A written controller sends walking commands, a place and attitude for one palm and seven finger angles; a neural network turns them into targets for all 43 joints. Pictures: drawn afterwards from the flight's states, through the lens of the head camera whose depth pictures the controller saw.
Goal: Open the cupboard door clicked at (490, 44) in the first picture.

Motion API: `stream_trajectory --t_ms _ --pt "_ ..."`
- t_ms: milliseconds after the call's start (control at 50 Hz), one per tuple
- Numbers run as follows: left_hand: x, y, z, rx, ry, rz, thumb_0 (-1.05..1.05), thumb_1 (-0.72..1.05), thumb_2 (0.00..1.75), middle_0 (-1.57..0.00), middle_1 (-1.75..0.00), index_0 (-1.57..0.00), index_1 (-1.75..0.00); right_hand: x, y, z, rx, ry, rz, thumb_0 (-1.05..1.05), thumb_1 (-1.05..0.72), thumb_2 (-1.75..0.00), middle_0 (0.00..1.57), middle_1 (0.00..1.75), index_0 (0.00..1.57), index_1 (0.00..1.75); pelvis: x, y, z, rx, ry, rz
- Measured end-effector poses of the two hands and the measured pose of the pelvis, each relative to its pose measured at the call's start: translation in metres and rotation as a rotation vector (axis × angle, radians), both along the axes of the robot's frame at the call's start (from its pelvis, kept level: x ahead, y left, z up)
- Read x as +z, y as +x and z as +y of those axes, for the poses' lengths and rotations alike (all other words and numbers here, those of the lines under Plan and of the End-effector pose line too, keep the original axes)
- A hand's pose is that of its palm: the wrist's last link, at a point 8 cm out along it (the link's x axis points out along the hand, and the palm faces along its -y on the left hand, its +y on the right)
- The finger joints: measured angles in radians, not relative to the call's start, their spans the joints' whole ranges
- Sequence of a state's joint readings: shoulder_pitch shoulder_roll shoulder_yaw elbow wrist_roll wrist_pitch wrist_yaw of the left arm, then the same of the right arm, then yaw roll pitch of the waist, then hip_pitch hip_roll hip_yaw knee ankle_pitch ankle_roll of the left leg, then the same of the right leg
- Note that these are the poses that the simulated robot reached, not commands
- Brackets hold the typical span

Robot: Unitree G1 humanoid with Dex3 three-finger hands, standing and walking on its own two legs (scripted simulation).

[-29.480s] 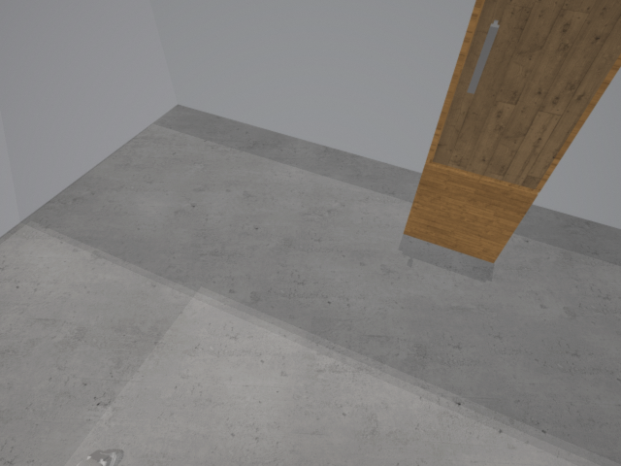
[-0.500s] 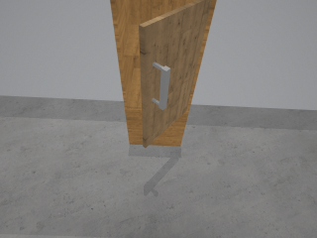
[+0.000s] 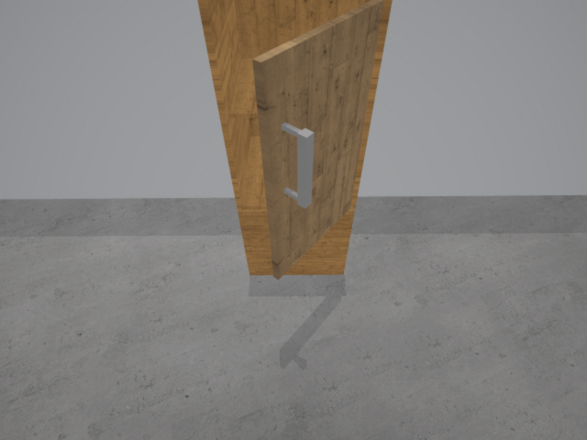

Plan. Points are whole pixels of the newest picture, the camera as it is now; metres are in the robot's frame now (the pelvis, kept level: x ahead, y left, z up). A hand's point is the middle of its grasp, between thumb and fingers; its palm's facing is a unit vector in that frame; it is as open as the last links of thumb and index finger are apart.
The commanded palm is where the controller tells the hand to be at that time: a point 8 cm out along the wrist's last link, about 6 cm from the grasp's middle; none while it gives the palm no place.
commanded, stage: let the arm hang, fingers relaxed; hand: left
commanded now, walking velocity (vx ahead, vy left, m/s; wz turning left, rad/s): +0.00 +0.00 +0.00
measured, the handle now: (296, 167) +0.58 +0.03 +0.03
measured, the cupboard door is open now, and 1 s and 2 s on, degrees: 50 50 50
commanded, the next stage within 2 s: look to check the result in 0.26 s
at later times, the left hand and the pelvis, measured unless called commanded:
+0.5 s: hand out of the picture -0.01 +0.15 -0.18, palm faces +0.04 -0.98 -0.17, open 7.4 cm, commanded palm none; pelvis +0.01 +0.00 +0.00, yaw +0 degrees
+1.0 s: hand out of the picture +0.01 +0.15 -0.17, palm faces +0.03 -0.98 -0.17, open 7.4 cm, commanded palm none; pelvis +0.02 -0.01 +0.00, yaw +0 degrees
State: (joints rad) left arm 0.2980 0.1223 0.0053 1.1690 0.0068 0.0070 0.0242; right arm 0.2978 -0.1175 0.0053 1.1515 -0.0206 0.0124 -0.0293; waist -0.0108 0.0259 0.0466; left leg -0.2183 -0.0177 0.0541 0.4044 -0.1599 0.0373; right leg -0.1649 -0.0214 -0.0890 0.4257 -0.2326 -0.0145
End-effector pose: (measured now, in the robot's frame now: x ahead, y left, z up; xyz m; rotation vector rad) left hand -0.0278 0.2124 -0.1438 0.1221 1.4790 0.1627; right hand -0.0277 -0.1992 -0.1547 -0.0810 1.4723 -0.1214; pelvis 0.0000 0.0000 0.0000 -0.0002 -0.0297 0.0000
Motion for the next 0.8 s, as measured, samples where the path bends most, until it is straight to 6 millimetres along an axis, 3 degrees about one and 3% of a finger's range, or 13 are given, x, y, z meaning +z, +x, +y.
stream_trajectory --t_ms 160,800 --pt "-0.003 0.018 -0.009 -0.012 -0.016 -0.043 0.01 0.92 0.89 -0.2 -0.3 -0.2 -0.3 0.001 0.004 0.003 -0.02 0.003 -0.02 0.0 -0.91 -0.9 0.2 0.3 0.2 0.3 -0.001 0.003 -0.002 -0.005 0.002 0.003" --pt "-0.002 0.026 -0.011 -0.001 -0.012 -0.023 0.0 0.91 0.89 -0.2 -0.3 -0.2 -0.3 0.004 0.029 -0.014 0.001 -0.028 -0.025 0.01 -0.91 -0.9 0.2 0.3 0.2 0.3 0.001 0.018 -0.007 -0.002 0.002 0.004"
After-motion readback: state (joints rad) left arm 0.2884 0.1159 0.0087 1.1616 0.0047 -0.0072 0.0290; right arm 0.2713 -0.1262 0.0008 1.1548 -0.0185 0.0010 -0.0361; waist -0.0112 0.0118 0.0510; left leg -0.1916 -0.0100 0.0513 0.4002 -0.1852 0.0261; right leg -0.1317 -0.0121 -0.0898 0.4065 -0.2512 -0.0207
